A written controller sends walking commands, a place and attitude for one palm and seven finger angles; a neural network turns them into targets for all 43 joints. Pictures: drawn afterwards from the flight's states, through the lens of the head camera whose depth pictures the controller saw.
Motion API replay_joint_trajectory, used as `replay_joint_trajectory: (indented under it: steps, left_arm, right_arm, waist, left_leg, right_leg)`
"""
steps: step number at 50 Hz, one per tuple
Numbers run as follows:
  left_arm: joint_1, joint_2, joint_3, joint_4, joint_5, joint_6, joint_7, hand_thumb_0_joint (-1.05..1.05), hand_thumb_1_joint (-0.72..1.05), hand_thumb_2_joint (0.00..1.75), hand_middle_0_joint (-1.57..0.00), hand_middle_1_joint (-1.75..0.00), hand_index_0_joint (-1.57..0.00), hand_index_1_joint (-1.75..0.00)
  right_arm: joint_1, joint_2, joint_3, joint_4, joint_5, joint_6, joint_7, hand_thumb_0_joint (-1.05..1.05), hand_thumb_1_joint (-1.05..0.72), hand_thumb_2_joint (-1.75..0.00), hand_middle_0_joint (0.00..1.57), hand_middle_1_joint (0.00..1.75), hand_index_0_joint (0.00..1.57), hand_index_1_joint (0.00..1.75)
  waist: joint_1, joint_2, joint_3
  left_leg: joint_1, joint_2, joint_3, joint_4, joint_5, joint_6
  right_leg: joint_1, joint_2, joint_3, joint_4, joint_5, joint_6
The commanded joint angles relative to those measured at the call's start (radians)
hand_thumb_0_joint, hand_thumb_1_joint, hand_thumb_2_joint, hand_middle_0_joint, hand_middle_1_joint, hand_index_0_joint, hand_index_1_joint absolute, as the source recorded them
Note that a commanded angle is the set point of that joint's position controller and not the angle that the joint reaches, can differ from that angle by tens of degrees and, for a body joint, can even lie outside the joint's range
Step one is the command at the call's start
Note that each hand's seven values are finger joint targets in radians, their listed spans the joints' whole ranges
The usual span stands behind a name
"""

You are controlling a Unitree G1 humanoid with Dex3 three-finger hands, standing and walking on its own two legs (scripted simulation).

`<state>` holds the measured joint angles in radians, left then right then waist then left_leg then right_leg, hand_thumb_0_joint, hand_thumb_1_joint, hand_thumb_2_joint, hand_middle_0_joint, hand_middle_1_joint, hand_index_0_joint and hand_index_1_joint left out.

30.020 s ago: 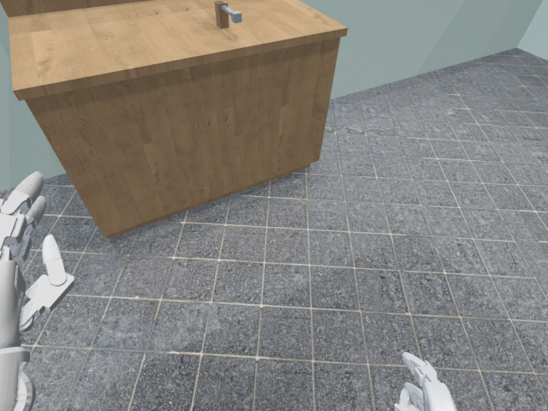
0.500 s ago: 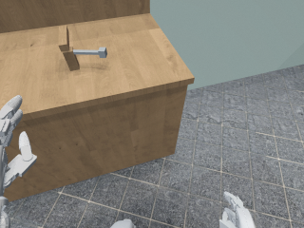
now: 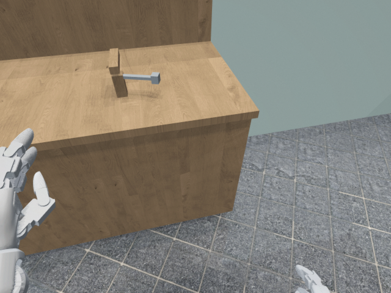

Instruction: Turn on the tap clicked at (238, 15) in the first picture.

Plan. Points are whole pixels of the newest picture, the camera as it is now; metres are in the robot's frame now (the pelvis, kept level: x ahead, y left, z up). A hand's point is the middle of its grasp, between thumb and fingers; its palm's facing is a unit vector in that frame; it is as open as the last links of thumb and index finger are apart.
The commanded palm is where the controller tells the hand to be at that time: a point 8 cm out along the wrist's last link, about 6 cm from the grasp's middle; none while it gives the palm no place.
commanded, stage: stop stepping back and stand still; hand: left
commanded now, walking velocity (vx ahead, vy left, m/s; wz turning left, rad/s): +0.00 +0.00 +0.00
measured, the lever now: (155, 78) +0.73 +0.18 +0.08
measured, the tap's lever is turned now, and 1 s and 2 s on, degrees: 71 71 71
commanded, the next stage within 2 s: stand and check the lever's angle in 0.04 s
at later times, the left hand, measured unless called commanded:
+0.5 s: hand (47, 187) +0.24 +0.25 +0.17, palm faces +0.39 -0.84 -0.37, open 7.4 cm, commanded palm +0.18 +0.29 +0.18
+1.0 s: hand (41, 181) +0.25 +0.27 +0.17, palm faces +0.40 -0.85 -0.35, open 7.4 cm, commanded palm +0.19 +0.31 +0.18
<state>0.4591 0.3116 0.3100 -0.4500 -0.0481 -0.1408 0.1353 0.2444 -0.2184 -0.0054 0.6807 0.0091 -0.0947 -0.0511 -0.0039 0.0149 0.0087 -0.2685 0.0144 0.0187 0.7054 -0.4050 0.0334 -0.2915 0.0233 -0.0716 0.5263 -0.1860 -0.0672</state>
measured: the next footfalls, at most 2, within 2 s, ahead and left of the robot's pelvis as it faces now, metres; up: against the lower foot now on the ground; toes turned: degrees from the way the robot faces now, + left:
none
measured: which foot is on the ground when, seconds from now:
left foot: down 0.00-1.00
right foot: down 0.00-1.00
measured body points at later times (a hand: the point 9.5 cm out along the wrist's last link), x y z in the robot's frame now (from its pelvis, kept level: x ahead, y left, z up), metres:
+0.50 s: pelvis +0.02 +0.01 +0.01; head +0.03 +0.02 +0.46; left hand +0.21 +0.30 +0.19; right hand +0.19 -0.22 -0.07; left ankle +0.02 +0.13 -0.73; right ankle +0.06 -0.08 -0.73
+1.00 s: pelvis +0.03 +0.03 +0.01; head +0.04 +0.03 +0.46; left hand +0.22 +0.31 +0.19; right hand +0.21 -0.20 -0.07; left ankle +0.02 +0.13 -0.73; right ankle +0.06 -0.08 -0.73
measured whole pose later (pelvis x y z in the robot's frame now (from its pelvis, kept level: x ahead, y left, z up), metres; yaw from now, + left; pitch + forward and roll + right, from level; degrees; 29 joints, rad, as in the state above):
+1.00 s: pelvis +0.03 +0.03 +0.01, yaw +0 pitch -1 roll -1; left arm 0.46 0.33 0.31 -0.46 -0.05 -0.13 0.15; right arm 0.19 -0.20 0.02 0.61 0.00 -0.07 -0.06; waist 0.01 0.02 0.02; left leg -0.17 -0.01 0.02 0.45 -0.26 0.03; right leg -0.22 0.04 0.00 0.40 -0.17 -0.02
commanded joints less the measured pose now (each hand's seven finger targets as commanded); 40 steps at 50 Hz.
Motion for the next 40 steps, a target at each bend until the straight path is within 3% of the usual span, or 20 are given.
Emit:
replay_joint_trajectory:
  steps: [1, 2, 3, 4, 5, 7, 8, 10, 11, 12, 13, 14, 16, 19, 21, 23, 24, 28, 29, 40]
  left_arm:
    - [-0.115, 0.202, 0.105, -0.243, -0.003, -0.066, 0.035, 0.00, 0.90, 0.90, -0.20, -0.30, -0.20, -0.30]
    - [-0.124, 0.196, 0.103, -0.259, 0.002, -0.066, 0.040, 0.00, 0.90, 0.90, -0.20, -0.30, -0.20, -0.30]
    - [-0.134, 0.202, 0.114, -0.244, 0.011, -0.062, 0.044, 0.00, 0.90, 0.90, -0.20, -0.30, -0.20, -0.30]
    - [-0.176, 0.218, 0.123, -0.258, 0.021, -0.060, 0.042, 0.00, 0.90, 0.90, -0.20, -0.30, -0.20, -0.30]
    - [-0.178, 0.193, 0.105, -0.217, 0.031, -0.054, 0.039, 0.00, 0.90, 0.90, -0.20, -0.30, -0.20, -0.30]
    - [-0.151, 0.179, 0.094, -0.167, 0.036, -0.046, 0.031, 0.00, 0.90, 0.90, -0.20, -0.30, -0.20, -0.30]
    - [-0.134, 0.176, 0.092, -0.153, 0.032, -0.046, 0.027, 0.00, 0.90, 0.90, -0.20, -0.30, -0.20, -0.30]
    - [-0.102, 0.170, 0.083, -0.171, 0.025, -0.047, 0.018, 0.00, 0.90, 0.90, -0.20, -0.30, -0.20, -0.30]
    - [-0.085, 0.179, 0.088, -0.172, 0.018, -0.043, 0.020, 0.00, 0.90, 0.90, -0.20, -0.30, -0.20, -0.30]
    - [-0.096, 0.179, 0.083, -0.199, 0.017, -0.040, 0.023, 0.00, 0.90, 0.90, -0.20, -0.30, -0.20, -0.30]
    - [-0.105, 0.191, 0.091, -0.222, 0.016, -0.040, 0.028, 0.00, 0.90, 0.90, -0.20, -0.30, -0.20, -0.30]
    - [-0.107, 0.200, 0.103, -0.233, 0.013, -0.039, 0.032, 0.00, 0.90, 0.90, -0.20, -0.30, -0.20, -0.30]
    - [-0.094, 0.201, 0.104, -0.254, 0.005, -0.047, 0.038, 0.00, 0.90, 0.90, -0.20, -0.30, -0.20, -0.30]
    - [-0.091, 0.216, 0.126, -0.269, 0.009, -0.052, 0.045, 0.00, 0.90, 0.90, -0.20, -0.30, -0.20, -0.30]
    - [-0.065, 0.202, 0.120, -0.239, 0.008, -0.053, 0.044, 0.00, 0.90, 0.90, -0.20, -0.30, -0.20, -0.30]
    - [-0.050, 0.192, 0.115, -0.224, 0.003, -0.053, 0.040, 0.00, 0.90, 0.90, -0.20, -0.30, -0.20, -0.30]
    - [-0.050, 0.187, 0.110, -0.233, 0.003, -0.055, 0.036, 0.00, 0.90, 0.90, -0.20, -0.30, -0.20, -0.30]
    - [-0.031, 0.184, 0.106, -0.230, 0.000, -0.059, 0.034, 0.00, 0.90, 0.90, -0.20, -0.30, -0.20, -0.30]
    - [-0.034, 0.192, 0.111, -0.237, 0.001, -0.060, 0.034, 0.00, 0.90, 0.90, -0.20, -0.30, -0.20, -0.30]
    - [-0.056, 0.191, 0.109, -0.222, -0.002, -0.060, 0.038, 0.00, 0.90, 0.90, -0.20, -0.30, -0.20, -0.30]
  right_arm:
    - [-0.148, -0.108, -0.021, -0.199, -0.020, -0.057, -0.026, 0.00, -0.90, -0.90, 0.20, 0.30, 0.20, 0.30]
    - [-0.151, -0.119, -0.020, -0.209, -0.017, -0.057, -0.026, 0.00, -0.90, -0.90, 0.20, 0.30, 0.20, 0.30]
    - [-0.153, -0.118, -0.023, -0.206, -0.008, -0.056, -0.028, 0.00, -0.90, -0.90, 0.20, 0.30, 0.20, 0.30]
    - [-0.161, -0.110, -0.019, -0.207, -0.005, -0.055, -0.033, 0.00, -0.90, -0.90, 0.20, 0.30, 0.20, 0.30]
    - [-0.162, -0.096, -0.018, -0.206, -0.004, -0.059, -0.032, 0.00, -0.90, -0.90, 0.20, 0.30, 0.20, 0.30]
    - [-0.152, -0.090, -0.021, -0.203, -0.002, -0.066, -0.024, 0.00, -0.90, -0.90, 0.20, 0.30, 0.20, 0.30]
    - [-0.152, -0.091, -0.026, -0.206, -0.006, -0.070, -0.021, 0.00, -0.90, -0.90, 0.20, 0.30, 0.20, 0.30]
    - [-0.141, -0.090, -0.030, -0.207, -0.011, -0.072, -0.009, 0.00, -0.90, -0.90, 0.20, 0.30, 0.20, 0.30]
    - [-0.122, -0.086, -0.033, -0.198, -0.010, -0.067, -0.005, 0.00, -0.90, -0.90, 0.20, 0.30, 0.20, 0.30]
    - [-0.117, -0.081, -0.031, -0.193, -0.010, -0.061, -0.001, 0.00, -0.90, -0.90, 0.20, 0.30, 0.20, 0.30]
    - [-0.122, -0.077, -0.028, -0.196, -0.010, -0.060, 0.001, 0.00, -0.90, -0.90, 0.20, 0.30, 0.20, 0.30]
    - [-0.132, -0.078, -0.026, -0.201, -0.009, -0.062, -0.001, 0.00, -0.90, -0.90, 0.20, 0.30, 0.20, 0.30]
    - [-0.139, -0.095, -0.027, -0.207, -0.011, -0.060, -0.010, 0.00, -0.90, -0.90, 0.20, 0.30, 0.20, 0.30]
    - [-0.166, -0.101, -0.023, -0.220, -0.015, -0.058, -0.022, 0.00, -0.90, -0.90, 0.20, 0.30, 0.20, 0.30]
    - [-0.163, -0.102, -0.025, -0.223, -0.010, -0.055, -0.024, 0.00, -0.90, -0.90, 0.20, 0.30, 0.20, 0.30]
    - [-0.157, -0.107, -0.032, -0.227, -0.006, -0.054, -0.022, 0.00, -0.90, -0.90, 0.20, 0.30, 0.20, 0.30]
    - [-0.157, -0.110, -0.034, -0.231, -0.007, -0.055, -0.021, 0.00, -0.90, -0.90, 0.20, 0.30, 0.20, 0.30]
    - [-0.154, -0.113, -0.037, -0.232, -0.005, -0.048, -0.019, 0.00, -0.90, -0.90, 0.20, 0.30, 0.20, 0.30]
    - [-0.157, -0.115, -0.037, -0.234, -0.007, -0.048, -0.020, 0.00, -0.90, -0.90, 0.20, 0.30, 0.20, 0.30]
    - [-0.161, -0.110, -0.031, -0.231, -0.010, -0.037, -0.026, 0.00, -0.90, -0.90, 0.20, 0.30, 0.20, 0.30]
  waist:
    - [-0.006, 0.060, -0.008]
    - [0.005, 0.145, -0.001]
    - [0.009, 0.193, 0.003]
    - [0.006, 0.252, 0.025]
    - [0.009, 0.225, 0.060]
    - [0.013, 0.095, 0.029]
    - [0.010, 0.004, 0.022]
    - [0.001, -0.067, -0.013]
    - [0.001, -0.125, -0.031]
    - [-0.001, -0.151, -0.049]
    - [-0.002, -0.158, -0.072]
    - [-0.002, -0.113, -0.089]
    - [0.004, -0.011, -0.106]
    - [0.011, 0.118, -0.086]
    - [0.014, 0.057, -0.094]
    - [0.012, 0.020, -0.109]
    - [0.010, 0.042, -0.111]
    - [0.011, 0.024, -0.114]
    - [0.009, 0.048, -0.108]
    - [0.010, 0.048, -0.098]
  left_leg:
    - [0.094, 0.084, -0.135, -0.347, -0.088, 0.041]
    - [0.020, 0.158, -0.236, -0.455, -0.210, 0.069]
    - [-0.116, 0.197, -0.273, -0.525, -0.357, 0.077]
    - [-0.226, 0.204, -0.276, -0.583, -0.431, 0.077]
    - [-0.271, 0.198, -0.258, -0.568, -0.398, 0.076]
    - [-0.185, 0.141, -0.167, -0.443, -0.218, 0.053]
    - [-0.137, 0.097, -0.119, -0.353, -0.107, 0.036]
    - [-0.029, 0.023, -0.047, -0.206, -0.010, 0.007]
    - [0.004, 0.005, -0.027, -0.109, 0.034, 0.000]
    - [0.004, 0.001, -0.028, -0.069, 0.078, -0.004]
    - [0.004, 0.008, -0.038, -0.092, 0.113, -0.005]
    - [0.023, 0.016, -0.045, -0.144, 0.140, -0.005]
    - [0.098, 0.038, -0.070, -0.271, 0.182, 0.000]
    - [0.085, 0.093, -0.131, -0.355, 0.282, 0.016]
    - [0.054, 0.099, -0.132, -0.350, 0.313, 0.014]
    - [0.058, 0.082, -0.112, -0.325, 0.318, 0.007]
    - [0.064, 0.079, -0.109, -0.327, 0.341, 0.002]
    - [0.056, 0.077, -0.103, -0.327, 0.321, -0.002]
    - [0.058, 0.075, -0.102, -0.334, 0.326, -0.004]
    - [0.055, 0.074, -0.101, -0.346, 0.312, -0.009]
  right_leg:
    - [-0.108, -0.111, 0.192, -0.143, -0.369, 0.028]
    - [-0.057, -0.043, 0.136, -0.062, -0.285, 0.061]
    - [0.051, -0.006, 0.082, 0.017, -0.219, 0.087]
    - [0.118, 0.004, 0.072, 0.106, -0.179, 0.092]
    - [0.150, 0.003, 0.070, 0.105, -0.131, 0.090]
    - [0.160, -0.011, 0.078, -0.040, -0.078, 0.087]
    - [0.129, -0.034, 0.124, -0.133, -0.073, 0.074]
    - [0.023, -0.114, 0.277, -0.273, -0.233, 0.038]
    - [-0.009, -0.173, 0.362, -0.341, -0.301, 0.025]
    - [0.012, -0.217, 0.399, -0.357, -0.274, 0.005]
    - [0.056, -0.232, 0.382, -0.332, -0.193, -0.014]
    - [0.084, -0.223, 0.345, -0.290, -0.111, -0.016]
    - [0.086, -0.157, 0.265, -0.231, -0.070, 0.011]
    - [0.110, -0.069, 0.165, -0.142, 0.054, 0.048]
    - [0.162, -0.061, 0.144, -0.130, 0.113, 0.058]
    - [0.179, -0.073, 0.160, -0.144, 0.149, 0.055]
    - [0.181, -0.076, 0.159, -0.136, 0.167, 0.050]
    - [0.184, -0.075, 0.158, -0.143, 0.164, 0.051]
    - [0.178, -0.076, 0.158, -0.141, 0.165, 0.048]
    - [0.172, -0.073, 0.157, -0.153, 0.161, 0.049]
